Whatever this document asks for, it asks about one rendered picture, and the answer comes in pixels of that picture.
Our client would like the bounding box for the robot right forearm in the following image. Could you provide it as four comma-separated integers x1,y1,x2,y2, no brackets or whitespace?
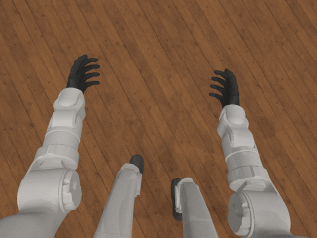
216,104,291,229

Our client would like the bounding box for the right robot hand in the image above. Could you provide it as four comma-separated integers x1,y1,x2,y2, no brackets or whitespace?
209,69,240,109

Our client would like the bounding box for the robot left forearm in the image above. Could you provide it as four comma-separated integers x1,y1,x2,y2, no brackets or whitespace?
17,87,86,210

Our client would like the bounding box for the right robot thigh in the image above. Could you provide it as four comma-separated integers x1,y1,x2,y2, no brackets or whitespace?
174,182,219,238

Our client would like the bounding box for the left robot hand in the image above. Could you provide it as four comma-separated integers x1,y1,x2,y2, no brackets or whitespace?
66,54,100,94

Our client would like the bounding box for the robot right shin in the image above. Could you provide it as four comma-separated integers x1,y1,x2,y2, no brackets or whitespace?
175,177,200,213

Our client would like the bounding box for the left robot upper arm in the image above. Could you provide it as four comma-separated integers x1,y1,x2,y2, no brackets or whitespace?
0,167,82,238

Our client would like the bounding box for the right robot upper arm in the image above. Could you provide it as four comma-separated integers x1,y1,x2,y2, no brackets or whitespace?
227,190,309,238

